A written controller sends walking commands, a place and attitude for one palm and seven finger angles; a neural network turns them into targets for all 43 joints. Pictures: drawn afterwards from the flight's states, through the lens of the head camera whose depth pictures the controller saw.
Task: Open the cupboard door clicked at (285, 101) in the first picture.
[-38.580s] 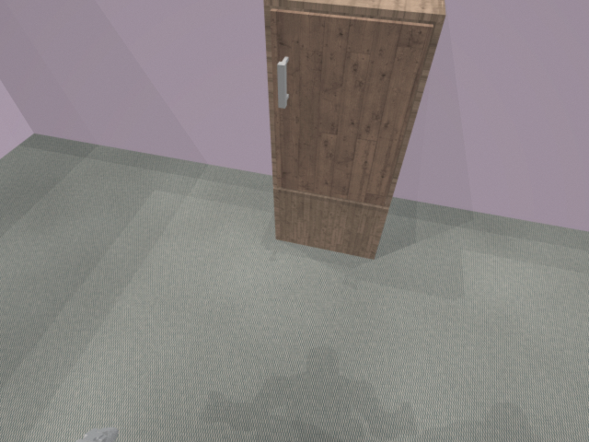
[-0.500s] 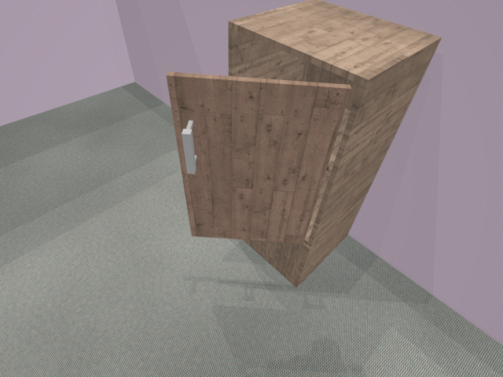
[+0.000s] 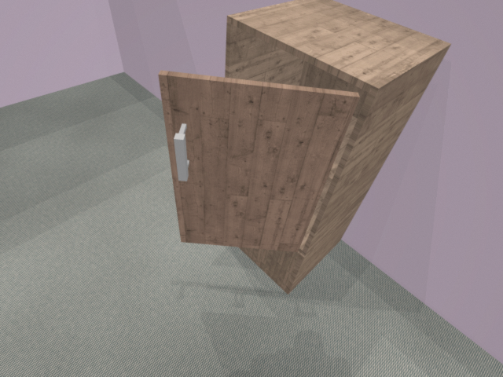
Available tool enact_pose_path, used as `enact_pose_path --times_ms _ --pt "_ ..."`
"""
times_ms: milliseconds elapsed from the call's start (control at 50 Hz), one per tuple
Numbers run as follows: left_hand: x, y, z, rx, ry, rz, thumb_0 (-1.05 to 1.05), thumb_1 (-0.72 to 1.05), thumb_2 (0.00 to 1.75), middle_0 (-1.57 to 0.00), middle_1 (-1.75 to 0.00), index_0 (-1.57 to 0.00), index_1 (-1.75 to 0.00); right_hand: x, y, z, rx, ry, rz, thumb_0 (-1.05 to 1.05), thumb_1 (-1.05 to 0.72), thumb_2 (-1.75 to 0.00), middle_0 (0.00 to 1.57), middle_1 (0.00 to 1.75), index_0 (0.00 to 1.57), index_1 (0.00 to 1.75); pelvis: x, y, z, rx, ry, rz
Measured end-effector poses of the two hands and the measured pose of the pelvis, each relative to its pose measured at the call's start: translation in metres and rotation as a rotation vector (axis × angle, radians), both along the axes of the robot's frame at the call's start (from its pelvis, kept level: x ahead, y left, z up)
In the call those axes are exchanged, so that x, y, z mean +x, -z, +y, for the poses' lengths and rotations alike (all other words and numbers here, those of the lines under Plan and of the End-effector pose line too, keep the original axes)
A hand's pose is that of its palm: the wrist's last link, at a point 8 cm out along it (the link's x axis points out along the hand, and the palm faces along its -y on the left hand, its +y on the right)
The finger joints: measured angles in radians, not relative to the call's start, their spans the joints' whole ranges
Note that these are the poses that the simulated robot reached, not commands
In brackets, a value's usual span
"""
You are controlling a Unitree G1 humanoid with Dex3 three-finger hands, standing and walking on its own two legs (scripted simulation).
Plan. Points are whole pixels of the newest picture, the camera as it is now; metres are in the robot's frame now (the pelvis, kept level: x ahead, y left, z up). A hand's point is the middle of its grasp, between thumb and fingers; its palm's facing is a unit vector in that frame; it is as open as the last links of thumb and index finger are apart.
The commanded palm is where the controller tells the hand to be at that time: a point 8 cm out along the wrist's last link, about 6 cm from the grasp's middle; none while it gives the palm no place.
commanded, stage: come to a stop and stand still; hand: left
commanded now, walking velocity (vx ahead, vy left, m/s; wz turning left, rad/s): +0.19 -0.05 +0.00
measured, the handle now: (183, 152) +0.57 +0.19 +0.01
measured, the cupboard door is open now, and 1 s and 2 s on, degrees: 43 43 43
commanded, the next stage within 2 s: look again from close up in 1.42 s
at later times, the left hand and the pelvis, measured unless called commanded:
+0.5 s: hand out of the picture +0.10 +0.16 -0.17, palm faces +0.01 -0.98 -0.20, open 7.3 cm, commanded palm none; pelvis +0.02 -0.02 +0.00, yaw +0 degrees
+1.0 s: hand out of the picture -0.03 +0.14 -0.17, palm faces +0.03 -0.97 -0.22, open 7.3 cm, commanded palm none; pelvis +0.00 -0.03 +0.00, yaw +1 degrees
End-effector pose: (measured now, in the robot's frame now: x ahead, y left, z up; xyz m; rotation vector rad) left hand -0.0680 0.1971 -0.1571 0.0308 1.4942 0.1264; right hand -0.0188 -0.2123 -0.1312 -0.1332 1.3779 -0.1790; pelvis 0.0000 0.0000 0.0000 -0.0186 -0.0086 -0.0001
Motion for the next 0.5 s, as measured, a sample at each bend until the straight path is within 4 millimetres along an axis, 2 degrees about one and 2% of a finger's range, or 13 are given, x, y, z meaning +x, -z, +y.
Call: enact_pose_path --times_ms 60,180,300,400,500 --pt "0.022 -0.002 0.005 -0.004 0.039 0.006 0.01 0.91 0.90 -0.20 -0.30 -0.20 -0.30 0.007 -0.002 0.005 -0.012 0.023 -0.021 0.01 -0.92 -0.90 0.20 0.30 0.20 0.30 0.011 -0.002 0.004 0.001 0.020 0.004" --pt "0.096 -0.012 0.018 0.054 0.094 -0.086 0.03 0.94 0.90 -0.20 -0.30 -0.20 -0.30 -0.002 -0.010 0.017 0.006 0.051 0.046 0.00 -0.92 -0.90 0.20 0.30 0.20 0.30 0.023 -0.013 0.003 -0.005 0.020 0.004" --pt "0.147 -0.019 0.029 0.130 0.095 -0.198 0.03 0.95 0.90 -0.20 -0.30 -0.20 -0.30 -0.004 0.003 0.014 0.050 0.070 0.122 0.00 -0.91 -0.90 0.21 0.30 0.20 0.30 0.032 -0.007 -0.010 0.018 0.006 -0.014" --pt "0.163 -0.019 0.020 0.147 0.112 -0.251 0.02 0.93 0.90 -0.20 -0.30 -0.20 -0.30 0.012 0.017 -0.003 0.055 0.087 0.090 0.00 -0.91 -0.90 0.21 0.30 0.20 0.30 0.028 0.001 -0.017 0.017 0.000 -0.012" --pt "0.161 -0.013 0.009 0.110 0.097 -0.277 0.01 0.92 0.90 -0.20 -0.30 -0.20 -0.30 0.032 0.013 -0.017 0.015 0.062 0.013 0.00 -0.91 -0.90 0.20 0.30 0.20 0.30 0.017 0.002 -0.016 0.035 0.002 -0.025"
